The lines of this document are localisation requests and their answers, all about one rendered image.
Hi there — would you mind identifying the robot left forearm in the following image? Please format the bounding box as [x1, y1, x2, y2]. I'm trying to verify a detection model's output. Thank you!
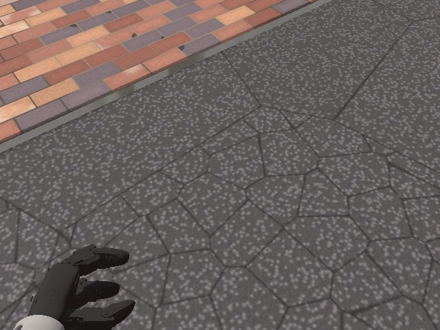
[13, 315, 65, 330]

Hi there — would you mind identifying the left robot hand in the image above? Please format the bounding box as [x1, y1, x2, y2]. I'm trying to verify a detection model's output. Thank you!
[28, 244, 135, 330]

